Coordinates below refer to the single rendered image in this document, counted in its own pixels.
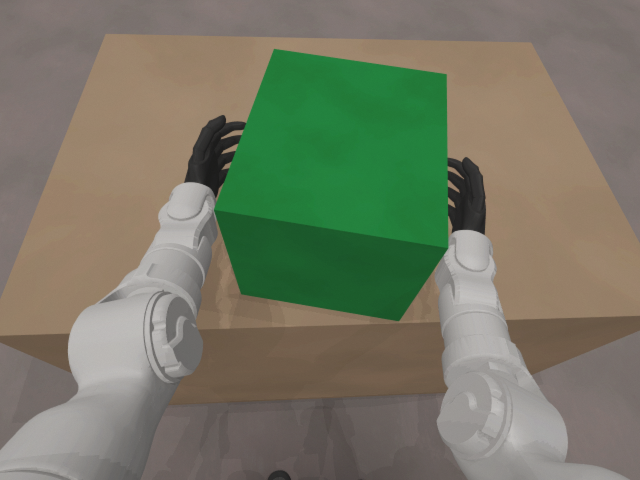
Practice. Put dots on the pedestal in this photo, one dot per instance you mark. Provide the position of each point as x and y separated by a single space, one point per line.
568 261

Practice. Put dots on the right robot hand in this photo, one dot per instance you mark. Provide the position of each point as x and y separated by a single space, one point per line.
469 212

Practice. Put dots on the left robot forearm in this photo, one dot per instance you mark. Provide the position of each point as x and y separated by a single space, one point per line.
179 257

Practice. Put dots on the right robot forearm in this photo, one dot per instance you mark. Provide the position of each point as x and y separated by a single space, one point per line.
472 321

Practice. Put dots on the left robot hand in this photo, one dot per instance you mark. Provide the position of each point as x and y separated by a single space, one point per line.
206 163

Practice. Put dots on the robot left upper arm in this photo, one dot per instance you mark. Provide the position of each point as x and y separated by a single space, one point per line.
128 357

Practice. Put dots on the robot right upper arm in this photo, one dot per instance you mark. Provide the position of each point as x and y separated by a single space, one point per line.
497 430

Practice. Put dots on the carton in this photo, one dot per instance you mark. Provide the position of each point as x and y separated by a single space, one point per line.
337 194

